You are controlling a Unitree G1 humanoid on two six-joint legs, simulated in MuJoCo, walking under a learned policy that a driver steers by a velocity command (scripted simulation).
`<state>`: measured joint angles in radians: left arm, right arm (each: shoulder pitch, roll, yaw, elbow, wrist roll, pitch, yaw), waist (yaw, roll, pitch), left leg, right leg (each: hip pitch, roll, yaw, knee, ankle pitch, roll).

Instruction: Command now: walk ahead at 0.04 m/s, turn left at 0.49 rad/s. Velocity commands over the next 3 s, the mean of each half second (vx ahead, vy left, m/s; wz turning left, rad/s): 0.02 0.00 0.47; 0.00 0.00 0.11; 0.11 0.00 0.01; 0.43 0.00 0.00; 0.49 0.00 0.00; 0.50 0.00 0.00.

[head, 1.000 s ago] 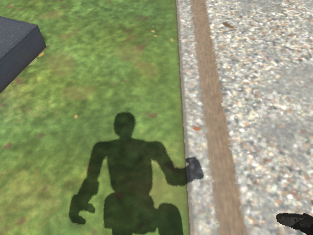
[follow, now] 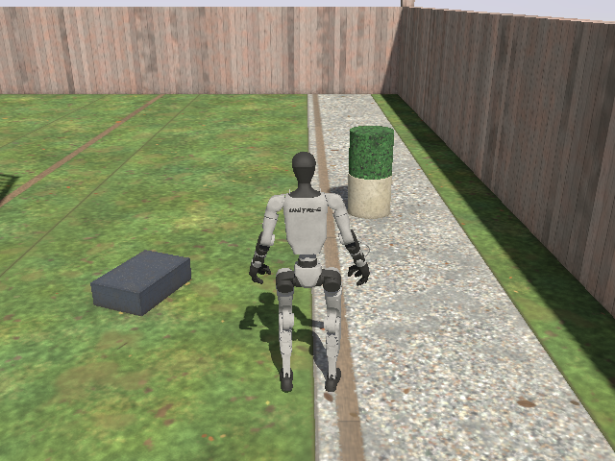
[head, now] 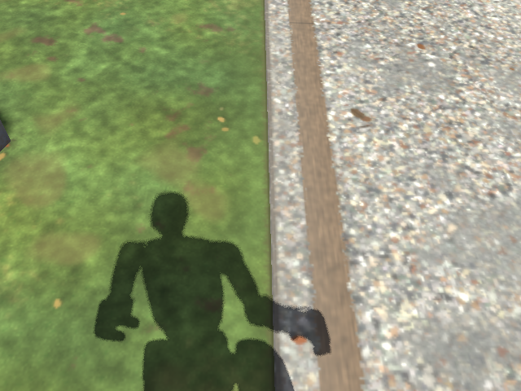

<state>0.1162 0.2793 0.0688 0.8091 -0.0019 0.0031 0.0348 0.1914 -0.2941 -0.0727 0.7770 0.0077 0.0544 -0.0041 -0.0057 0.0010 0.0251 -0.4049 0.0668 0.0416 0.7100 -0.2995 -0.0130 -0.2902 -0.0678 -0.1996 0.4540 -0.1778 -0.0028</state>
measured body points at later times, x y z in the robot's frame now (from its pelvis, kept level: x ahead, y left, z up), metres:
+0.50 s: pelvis +0.03 +0.00 +0.00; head +0.05 +0.01 +0.45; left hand +0.10 +0.31 -0.11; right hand +0.25 -0.23 -0.09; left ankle +0.02 +0.11 -0.74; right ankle +0.06 -0.12 -0.74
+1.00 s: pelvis +0.02 +0.01 +0.00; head +0.02 +0.02 +0.45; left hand +0.05 +0.30 -0.13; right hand +0.20 -0.21 -0.11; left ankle -0.03 +0.13 -0.74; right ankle +0.06 -0.13 -0.74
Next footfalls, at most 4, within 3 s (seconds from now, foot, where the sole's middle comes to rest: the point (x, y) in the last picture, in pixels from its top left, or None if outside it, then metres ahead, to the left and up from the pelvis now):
0.02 left None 0.06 0.11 -0.77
0.50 right None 0.10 -0.11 -0.77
0.78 left None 0.01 0.14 -0.77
1.94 left None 0.40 0.23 -0.77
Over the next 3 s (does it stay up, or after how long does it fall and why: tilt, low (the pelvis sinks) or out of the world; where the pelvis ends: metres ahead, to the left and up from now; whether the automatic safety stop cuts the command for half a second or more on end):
stays up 0.85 0.23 -0.01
